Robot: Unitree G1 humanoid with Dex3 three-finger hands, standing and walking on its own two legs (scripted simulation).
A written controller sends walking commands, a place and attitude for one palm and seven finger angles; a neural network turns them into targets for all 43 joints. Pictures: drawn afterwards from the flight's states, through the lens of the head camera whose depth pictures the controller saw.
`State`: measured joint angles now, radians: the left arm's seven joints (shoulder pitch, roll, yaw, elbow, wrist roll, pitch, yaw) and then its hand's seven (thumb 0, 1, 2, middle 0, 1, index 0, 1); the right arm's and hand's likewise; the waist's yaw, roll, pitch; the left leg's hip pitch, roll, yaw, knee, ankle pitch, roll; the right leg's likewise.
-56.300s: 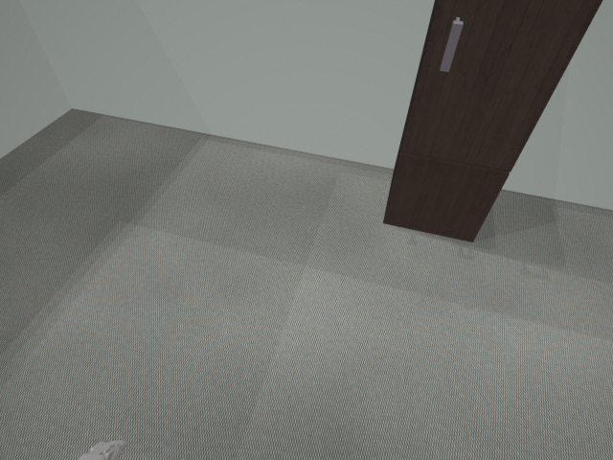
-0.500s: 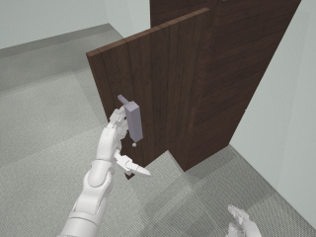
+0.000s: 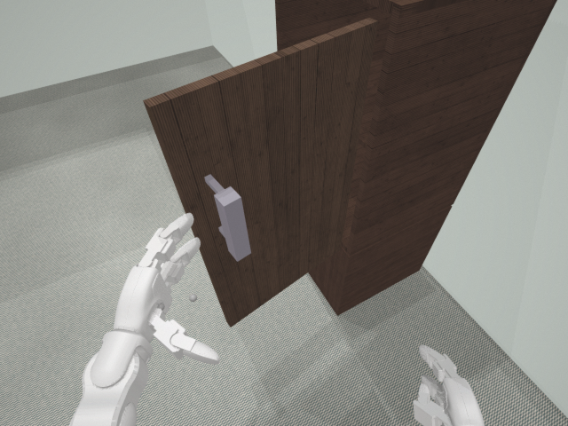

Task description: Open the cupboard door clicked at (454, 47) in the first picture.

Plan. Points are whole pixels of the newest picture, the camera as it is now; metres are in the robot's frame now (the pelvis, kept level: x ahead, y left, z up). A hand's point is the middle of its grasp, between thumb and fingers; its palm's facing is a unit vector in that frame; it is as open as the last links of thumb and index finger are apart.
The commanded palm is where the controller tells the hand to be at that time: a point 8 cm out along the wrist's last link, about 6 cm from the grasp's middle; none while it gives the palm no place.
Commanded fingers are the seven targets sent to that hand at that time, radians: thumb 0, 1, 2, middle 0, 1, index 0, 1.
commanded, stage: slide the hand sideways off the handle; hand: left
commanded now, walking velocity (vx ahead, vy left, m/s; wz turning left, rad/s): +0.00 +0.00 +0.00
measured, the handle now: (226, 217) +0.39 +0.12 +0.09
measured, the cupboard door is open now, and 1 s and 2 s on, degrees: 99 99 99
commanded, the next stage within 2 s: draw the hand back to the body in 0.14 s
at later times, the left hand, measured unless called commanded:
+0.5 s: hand (152, 307) +0.23 +0.17 +0.10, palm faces -0.07 -1.00 -0.06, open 16.3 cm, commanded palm +0.20 +0.23 +0.11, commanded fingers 0.00 -0.50 0.30 -0.15 -0.30 -0.15 -0.30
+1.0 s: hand (80, 312) +0.21 +0.24 +0.14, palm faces +0.26 -0.91 -0.31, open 14.4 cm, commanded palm +0.17 +0.28 +0.15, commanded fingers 0.00 0.17 0.58 -0.17 -0.30 -0.17 -0.30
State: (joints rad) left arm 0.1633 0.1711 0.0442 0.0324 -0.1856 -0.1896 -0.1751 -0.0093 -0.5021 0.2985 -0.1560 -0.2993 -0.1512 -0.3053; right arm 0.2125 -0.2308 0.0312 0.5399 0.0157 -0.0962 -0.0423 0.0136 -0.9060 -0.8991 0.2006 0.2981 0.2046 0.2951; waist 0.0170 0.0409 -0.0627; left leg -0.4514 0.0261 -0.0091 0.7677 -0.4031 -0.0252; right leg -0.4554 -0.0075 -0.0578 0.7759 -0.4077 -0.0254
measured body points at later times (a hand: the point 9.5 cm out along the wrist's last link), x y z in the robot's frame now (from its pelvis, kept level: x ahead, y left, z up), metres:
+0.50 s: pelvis -0.01 +0.01 +0.00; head -0.01 -0.01 +0.45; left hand +0.23 +0.23 +0.11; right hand +0.16 -0.21 -0.08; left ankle -0.01 +0.14 -0.71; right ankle -0.01 -0.10 -0.71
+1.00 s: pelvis +0.00 +0.03 +0.02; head -0.01 +0.01 +0.47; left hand +0.19 +0.28 +0.15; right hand +0.18 -0.19 -0.05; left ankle -0.01 +0.14 -0.71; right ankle -0.01 -0.10 -0.71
